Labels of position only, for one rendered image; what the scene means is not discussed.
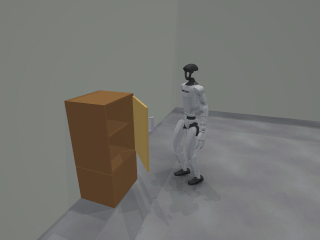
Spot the handle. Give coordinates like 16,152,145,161
148,117,154,132

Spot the cupboard door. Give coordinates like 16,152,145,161
132,96,150,172

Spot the robot left hand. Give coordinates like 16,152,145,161
195,132,206,149

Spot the left robot forearm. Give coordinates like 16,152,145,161
199,106,209,133

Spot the robot left shin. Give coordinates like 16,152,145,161
187,155,201,179

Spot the robot left thigh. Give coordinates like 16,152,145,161
185,124,199,162

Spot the left robot upper arm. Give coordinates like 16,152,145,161
193,85,209,113

